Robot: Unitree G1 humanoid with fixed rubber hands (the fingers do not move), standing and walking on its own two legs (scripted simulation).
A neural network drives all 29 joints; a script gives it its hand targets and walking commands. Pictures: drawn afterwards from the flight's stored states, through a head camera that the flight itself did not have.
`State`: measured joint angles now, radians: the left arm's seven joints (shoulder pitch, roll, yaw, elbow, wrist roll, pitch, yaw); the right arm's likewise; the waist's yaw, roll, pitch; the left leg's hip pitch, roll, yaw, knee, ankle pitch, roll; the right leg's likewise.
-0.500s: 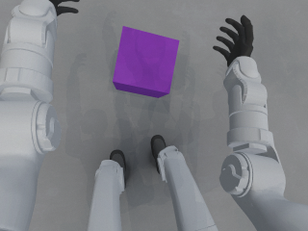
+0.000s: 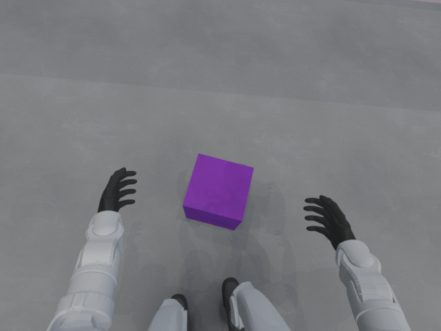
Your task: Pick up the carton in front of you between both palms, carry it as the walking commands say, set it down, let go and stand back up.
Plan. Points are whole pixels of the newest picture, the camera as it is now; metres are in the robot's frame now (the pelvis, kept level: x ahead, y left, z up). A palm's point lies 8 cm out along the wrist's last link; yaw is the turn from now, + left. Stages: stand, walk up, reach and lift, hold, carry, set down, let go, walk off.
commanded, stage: let go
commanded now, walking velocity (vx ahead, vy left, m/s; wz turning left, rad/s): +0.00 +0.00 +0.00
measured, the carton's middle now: (217, 194) +0.49 -0.07 -0.61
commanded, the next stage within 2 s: stand in 0.94 s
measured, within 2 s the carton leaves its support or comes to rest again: neither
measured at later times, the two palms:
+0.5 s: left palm (42, 293) +0.23 +0.25 -0.03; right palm (344, 271) +0.20 -0.21 -0.03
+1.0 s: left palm (42, 321) +0.19 +0.25 -0.04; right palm (360, 280) +0.18 -0.24 -0.03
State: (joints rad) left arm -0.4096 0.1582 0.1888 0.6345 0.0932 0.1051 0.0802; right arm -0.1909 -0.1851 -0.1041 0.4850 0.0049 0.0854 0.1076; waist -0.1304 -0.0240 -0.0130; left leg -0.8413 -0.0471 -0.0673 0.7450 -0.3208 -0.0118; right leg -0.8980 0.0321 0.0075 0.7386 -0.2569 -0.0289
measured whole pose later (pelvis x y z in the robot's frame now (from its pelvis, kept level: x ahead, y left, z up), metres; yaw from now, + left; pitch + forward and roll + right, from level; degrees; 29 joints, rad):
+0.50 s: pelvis +0.05 +0.03 +0.04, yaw -2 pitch +1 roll -1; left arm 0.19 0.20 0.05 0.47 0.02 0.06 -0.03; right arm 0.22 -0.21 -0.03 0.43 0.01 0.07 0.07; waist -0.01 0.01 0.05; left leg -0.17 -0.04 -0.04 0.46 -0.31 0.03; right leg -0.23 0.03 0.05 0.45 -0.24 0.00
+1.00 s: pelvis +0.04 +0.02 +0.03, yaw -3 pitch -2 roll +0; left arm 0.25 0.21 0.02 0.53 0.03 0.05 0.00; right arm 0.23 -0.25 -0.01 0.45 -0.05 0.12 -0.01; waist 0.00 0.03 0.02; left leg -0.14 -0.01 0.00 0.52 -0.38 0.01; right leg -0.21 0.04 0.05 0.52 -0.27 0.00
